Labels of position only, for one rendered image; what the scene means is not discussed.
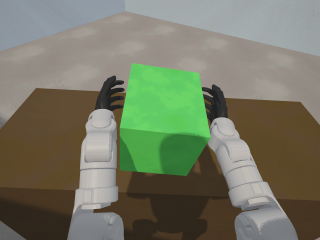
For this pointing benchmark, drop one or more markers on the robot right forearm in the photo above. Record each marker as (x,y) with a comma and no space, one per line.
(247,190)

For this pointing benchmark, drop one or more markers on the left robot upper arm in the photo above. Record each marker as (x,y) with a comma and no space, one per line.
(97,226)

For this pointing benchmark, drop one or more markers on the robot left forearm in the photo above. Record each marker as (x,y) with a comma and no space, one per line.
(98,161)

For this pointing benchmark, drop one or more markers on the robot left hand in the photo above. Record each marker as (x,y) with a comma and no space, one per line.
(104,98)

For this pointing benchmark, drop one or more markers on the carton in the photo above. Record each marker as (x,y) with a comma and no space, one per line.
(164,126)

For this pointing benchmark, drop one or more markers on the robot right hand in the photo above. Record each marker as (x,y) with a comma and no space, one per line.
(218,108)

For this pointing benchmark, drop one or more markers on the pedestal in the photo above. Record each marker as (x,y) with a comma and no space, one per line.
(40,156)

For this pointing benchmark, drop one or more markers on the right robot upper arm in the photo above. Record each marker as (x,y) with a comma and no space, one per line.
(263,224)

